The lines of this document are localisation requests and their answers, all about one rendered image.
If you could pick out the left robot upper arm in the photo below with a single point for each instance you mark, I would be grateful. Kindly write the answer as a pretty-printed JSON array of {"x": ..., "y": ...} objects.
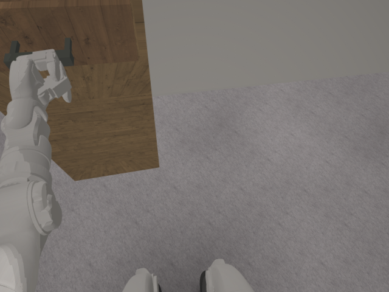
[{"x": 28, "y": 213}]

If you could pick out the drawer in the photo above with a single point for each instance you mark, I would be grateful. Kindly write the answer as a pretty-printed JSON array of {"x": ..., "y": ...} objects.
[{"x": 101, "y": 31}]

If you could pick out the right robot thigh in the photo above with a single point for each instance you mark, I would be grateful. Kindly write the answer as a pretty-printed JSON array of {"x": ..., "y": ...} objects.
[{"x": 226, "y": 278}]

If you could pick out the left robot forearm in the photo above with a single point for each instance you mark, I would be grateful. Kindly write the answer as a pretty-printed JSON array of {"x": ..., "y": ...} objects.
[{"x": 27, "y": 151}]

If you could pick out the left robot shin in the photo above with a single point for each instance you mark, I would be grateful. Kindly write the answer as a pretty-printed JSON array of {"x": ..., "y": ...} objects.
[{"x": 142, "y": 270}]

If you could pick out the cabinet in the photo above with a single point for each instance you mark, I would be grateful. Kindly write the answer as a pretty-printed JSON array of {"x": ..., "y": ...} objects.
[{"x": 108, "y": 128}]

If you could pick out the handle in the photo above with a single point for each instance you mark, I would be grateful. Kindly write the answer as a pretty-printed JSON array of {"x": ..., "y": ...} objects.
[{"x": 65, "y": 56}]

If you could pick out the robot left hand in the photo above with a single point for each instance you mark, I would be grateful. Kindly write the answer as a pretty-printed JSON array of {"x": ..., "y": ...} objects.
[{"x": 26, "y": 82}]

